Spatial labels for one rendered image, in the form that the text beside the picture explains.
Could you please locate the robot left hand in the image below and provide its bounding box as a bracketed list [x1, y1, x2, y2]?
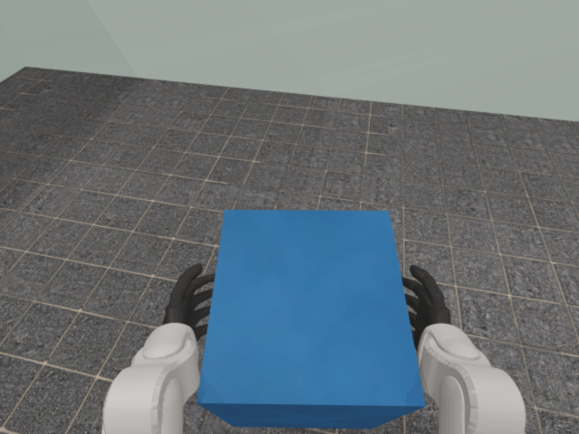
[163, 263, 215, 342]

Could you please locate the robot left forearm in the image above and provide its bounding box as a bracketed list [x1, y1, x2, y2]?
[101, 323, 200, 434]

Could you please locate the carton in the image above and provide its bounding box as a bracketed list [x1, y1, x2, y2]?
[197, 210, 426, 429]

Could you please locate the robot right hand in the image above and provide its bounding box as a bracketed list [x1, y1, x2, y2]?
[402, 265, 451, 352]

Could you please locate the robot right forearm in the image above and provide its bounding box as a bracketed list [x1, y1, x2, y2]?
[417, 324, 527, 434]

